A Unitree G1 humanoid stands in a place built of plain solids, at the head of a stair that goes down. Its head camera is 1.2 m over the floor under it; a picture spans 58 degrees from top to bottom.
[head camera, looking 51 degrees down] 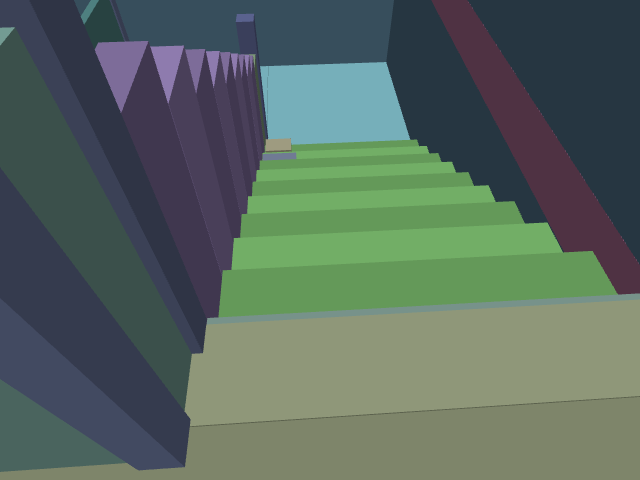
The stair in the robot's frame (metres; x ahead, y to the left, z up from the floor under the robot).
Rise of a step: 0.16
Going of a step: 0.29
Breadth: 1.45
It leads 4 degrees to the left of straight ahead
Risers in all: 10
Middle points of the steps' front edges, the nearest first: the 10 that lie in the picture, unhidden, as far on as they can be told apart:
0.71 -0.37 0.00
1.00 -0.35 -0.15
1.28 -0.33 -0.31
1.57 -0.32 -0.47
1.86 -0.30 -0.62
2.15 -0.28 -0.78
2.44 -0.26 -0.94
2.73 -0.24 -1.09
3.01 -0.22 -1.25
3.30 -0.20 -1.41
